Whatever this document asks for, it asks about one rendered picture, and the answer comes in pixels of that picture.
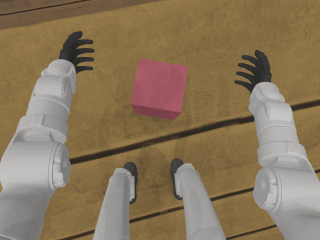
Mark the right robot forearm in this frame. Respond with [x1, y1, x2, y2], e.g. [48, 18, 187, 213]
[248, 82, 320, 182]

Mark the left robot upper arm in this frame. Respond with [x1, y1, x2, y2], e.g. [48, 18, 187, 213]
[0, 141, 71, 240]

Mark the right robot upper arm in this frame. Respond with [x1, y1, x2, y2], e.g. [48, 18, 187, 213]
[253, 165, 320, 240]

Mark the left robot forearm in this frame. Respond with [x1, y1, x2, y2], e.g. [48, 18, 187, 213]
[0, 59, 77, 187]

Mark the robot right foot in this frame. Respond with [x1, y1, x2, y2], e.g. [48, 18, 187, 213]
[170, 158, 184, 200]

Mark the right robot shin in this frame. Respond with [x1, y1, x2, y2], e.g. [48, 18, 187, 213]
[176, 163, 200, 175]

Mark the right robot hand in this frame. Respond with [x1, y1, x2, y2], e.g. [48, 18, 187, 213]
[234, 50, 272, 94]

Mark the left robot hand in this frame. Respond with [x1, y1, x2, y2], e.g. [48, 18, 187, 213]
[58, 31, 95, 74]

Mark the carton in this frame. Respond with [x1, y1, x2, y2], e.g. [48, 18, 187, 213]
[131, 58, 188, 120]

